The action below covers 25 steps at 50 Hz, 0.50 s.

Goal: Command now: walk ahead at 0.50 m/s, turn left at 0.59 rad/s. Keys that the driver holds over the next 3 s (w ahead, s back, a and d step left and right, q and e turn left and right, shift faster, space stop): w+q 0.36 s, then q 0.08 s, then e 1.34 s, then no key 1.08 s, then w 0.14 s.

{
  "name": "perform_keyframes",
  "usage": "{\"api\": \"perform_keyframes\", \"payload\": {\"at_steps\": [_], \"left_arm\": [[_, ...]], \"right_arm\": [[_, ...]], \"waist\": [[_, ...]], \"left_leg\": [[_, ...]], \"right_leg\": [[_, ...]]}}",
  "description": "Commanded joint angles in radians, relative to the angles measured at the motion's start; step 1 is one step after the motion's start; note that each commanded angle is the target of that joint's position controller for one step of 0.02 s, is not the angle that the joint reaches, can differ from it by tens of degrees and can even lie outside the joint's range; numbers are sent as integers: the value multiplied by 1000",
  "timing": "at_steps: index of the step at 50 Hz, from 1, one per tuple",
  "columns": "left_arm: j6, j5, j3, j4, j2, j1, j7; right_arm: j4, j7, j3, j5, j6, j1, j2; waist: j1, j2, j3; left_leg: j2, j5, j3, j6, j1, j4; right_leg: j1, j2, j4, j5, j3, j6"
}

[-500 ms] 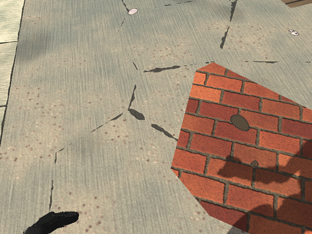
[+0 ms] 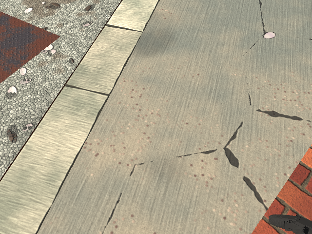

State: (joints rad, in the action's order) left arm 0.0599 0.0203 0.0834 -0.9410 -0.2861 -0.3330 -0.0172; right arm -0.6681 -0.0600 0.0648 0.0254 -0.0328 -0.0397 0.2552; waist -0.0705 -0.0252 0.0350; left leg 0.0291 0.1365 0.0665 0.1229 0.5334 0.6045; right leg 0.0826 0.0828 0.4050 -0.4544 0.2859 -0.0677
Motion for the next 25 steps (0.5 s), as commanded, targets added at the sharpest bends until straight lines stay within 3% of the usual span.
{"api": "perform_keyframes", "payload": {"at_steps": [1,2,3,4,5,6,7,8,11,13,16,18,21,23,24,25], "left_arm": [[9,-43,6,99,-106,19,-6],[52,-29,-22,160,-39,-18,10],[86,14,-1,181,-134,129,21],[98,28,-1,200,-136,173,24],[98,7,-3,183,-126,163,14],[88,-14,7,174,-136,146,8],[73,-19,11,173,-137,125,10],[60,-23,12,179,-128,118,11],[41,-39,4,214,-90,183,7],[43,-39,-4,240,-72,261,9],[52,-28,-15,272,-53,364,23],[58,-18,-15,294,-62,410,32],[70,-27,-1,313,-100,411,43],[79,-32,9,293,-116,326,45],[85,-48,13,276,-128,251,43],[90,-75,19,271,-176,145,42]], "right_arm": [[-38,38,115,6,8,-398,294],[1,31,109,-1,-8,-357,346],[-2,22,83,-9,-19,-380,253],[-8,22,71,-11,-30,-342,213],[6,22,60,-6,-36,-264,181],[20,26,50,-10,-36,-199,150],[34,30,44,-21,-37,-170,139],[36,33,45,-20,-40,-165,141],[24,53,53,-13,-45,-206,172],[14,65,55,-9,-41,-241,177],[0,72,56,-4,-33,-283,180],[-13,73,57,0,-30,-317,185],[-22,84,57,0,-9,-338,179],[-8,93,55,-5,4,-306,169],[2,94,46,-6,2,-283,144],[27,94,25,-23,-4,-283,91]], "waist": [[205,-123,-251],[122,-257,-411],[198,-92,-367],[177,-72,-240],[124,26,-167],[82,20,-127],[54,-5,-111],[43,-9,-105],[50,-3,-72],[78,-16,-52],[122,-49,-34],[141,-61,-26],[131,-83,-34],[89,-114,-78],[50,-107,-124],[15,-30,-263]], "left_leg": [[123,-67,-290,134,-724,-42],[318,172,-879,335,-960,-240],[304,173,-837,272,-933,-318],[271,97,-685,232,-817,-312],[224,-1,-566,198,-650,-311],[188,-91,-480,178,-516,-322],[164,-132,-446,172,-431,-347],[152,-164,-429,177,-387,-365],[120,-244,-354,179,-315,-389],[89,-218,-323,150,-307,-383],[60,-118,-310,109,-289,-366],[77,-81,-348,101,-306,-344],[87,-214,-414,67,-396,-206],[80,-322,-431,32,-445,-99],[35,-400,-392,-4,-439,1],[-17,-255,-341,-51,-343,216]], "right_leg": [[-462,90,711,383,-42,73],[-802,-103,990,-166,-253,39],[-917,-58,1032,-99,-375,63],[-953,-21,976,-8,-360,86],[-885,25,891,70,-363,85],[-804,53,810,111,-365,77],[-740,66,776,136,-370,70],[-715,65,737,151,-364,57],[-726,39,591,262,-340,16],[-729,14,437,394,-338,5],[-661,-39,225,542,-329,11],[-631,-59,164,561,-335,19],[-599,-96,80,490,-344,47],[-514,-106,43,475,-324,81],[-392,-87,-5,599,-306,112],[-142,66,68,916,-424,179]]}}
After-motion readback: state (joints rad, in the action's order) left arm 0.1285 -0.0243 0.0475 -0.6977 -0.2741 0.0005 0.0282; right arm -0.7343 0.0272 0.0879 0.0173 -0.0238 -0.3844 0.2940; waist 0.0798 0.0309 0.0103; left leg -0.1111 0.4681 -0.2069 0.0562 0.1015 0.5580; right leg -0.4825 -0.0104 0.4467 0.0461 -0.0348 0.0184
